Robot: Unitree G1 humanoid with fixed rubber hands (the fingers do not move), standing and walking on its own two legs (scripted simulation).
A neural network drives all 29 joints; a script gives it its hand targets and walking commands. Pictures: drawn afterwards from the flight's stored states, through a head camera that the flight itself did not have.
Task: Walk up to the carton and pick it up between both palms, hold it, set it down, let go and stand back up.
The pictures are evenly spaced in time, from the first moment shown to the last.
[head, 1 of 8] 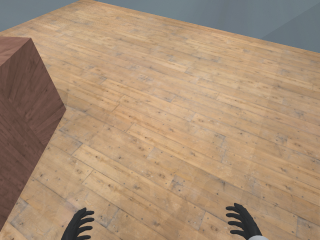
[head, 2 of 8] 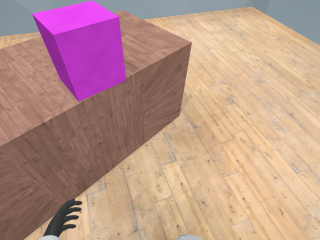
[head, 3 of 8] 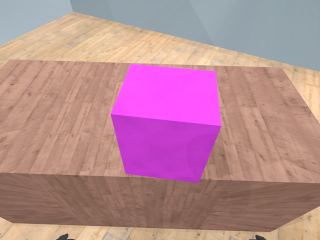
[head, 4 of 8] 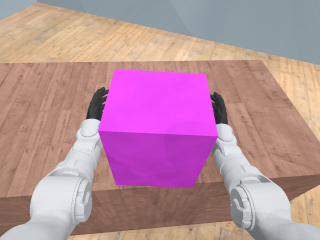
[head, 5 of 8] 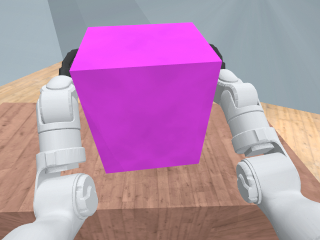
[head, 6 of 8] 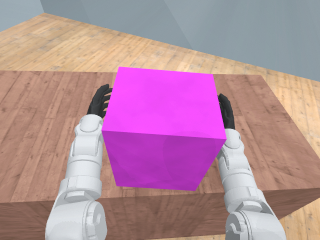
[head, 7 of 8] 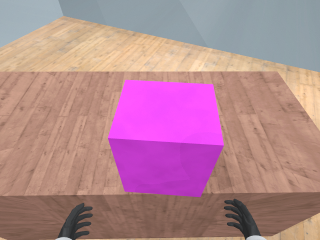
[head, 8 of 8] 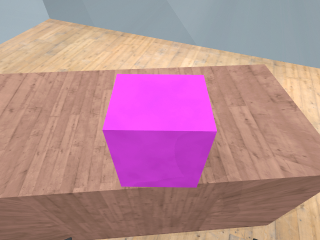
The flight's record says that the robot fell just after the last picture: no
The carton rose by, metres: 0.26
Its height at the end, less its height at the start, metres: +0.00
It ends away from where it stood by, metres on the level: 0.00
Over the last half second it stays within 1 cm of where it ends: yes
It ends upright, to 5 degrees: yes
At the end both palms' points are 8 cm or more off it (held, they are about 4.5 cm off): yes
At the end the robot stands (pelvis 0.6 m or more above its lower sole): yes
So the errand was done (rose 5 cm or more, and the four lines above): yes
